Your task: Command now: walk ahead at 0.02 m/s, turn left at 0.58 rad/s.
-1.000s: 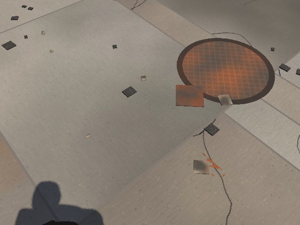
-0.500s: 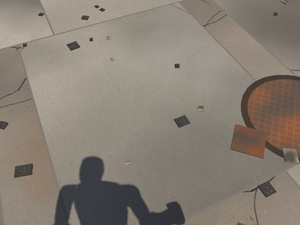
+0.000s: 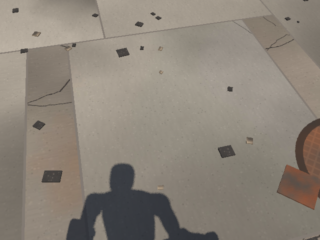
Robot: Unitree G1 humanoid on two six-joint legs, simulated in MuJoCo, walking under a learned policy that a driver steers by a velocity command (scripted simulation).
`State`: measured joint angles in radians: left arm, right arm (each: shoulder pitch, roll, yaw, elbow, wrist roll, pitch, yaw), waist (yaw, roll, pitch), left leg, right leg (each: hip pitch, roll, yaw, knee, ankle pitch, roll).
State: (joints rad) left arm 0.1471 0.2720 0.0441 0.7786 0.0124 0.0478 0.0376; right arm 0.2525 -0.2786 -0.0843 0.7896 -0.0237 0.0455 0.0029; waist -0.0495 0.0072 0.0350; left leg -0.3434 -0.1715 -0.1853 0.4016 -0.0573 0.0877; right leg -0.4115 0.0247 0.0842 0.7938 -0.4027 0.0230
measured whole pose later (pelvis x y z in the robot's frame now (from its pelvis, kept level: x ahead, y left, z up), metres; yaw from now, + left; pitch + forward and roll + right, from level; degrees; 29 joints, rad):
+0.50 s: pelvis +0.02 -0.01 +0.01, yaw +18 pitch +0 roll +0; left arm 0.30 0.28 0.06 0.78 0.04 -0.01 0.01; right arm 0.16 -0.30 -0.07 0.77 -0.03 0.07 0.08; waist 0.04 0.00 0.03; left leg -0.34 0.00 0.00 0.74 -0.42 0.00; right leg -0.11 -0.05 -0.14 0.38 -0.27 -0.02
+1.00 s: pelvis +0.12 +0.05 -0.01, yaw +13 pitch -1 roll +1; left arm 0.22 0.24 0.04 0.81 0.03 0.03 -0.03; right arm 0.24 -0.24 -0.01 0.89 -0.01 -0.01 -0.04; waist -0.01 -0.01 0.09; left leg -0.01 -0.04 0.15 0.42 -0.40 0.06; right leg -0.45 0.01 -0.08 0.70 -0.27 -0.05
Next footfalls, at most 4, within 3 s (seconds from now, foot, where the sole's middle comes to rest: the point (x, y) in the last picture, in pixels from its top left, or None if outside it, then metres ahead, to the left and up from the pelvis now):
0.10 right None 0.05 -0.12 -0.77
0.58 left None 0.03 0.11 -0.77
1.04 right None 0.24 0.00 -0.77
1.52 left None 0.21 0.19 -0.77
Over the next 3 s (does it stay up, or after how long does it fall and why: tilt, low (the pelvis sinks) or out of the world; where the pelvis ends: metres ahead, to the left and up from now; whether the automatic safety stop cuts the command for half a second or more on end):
stays up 0.76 0.00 0.00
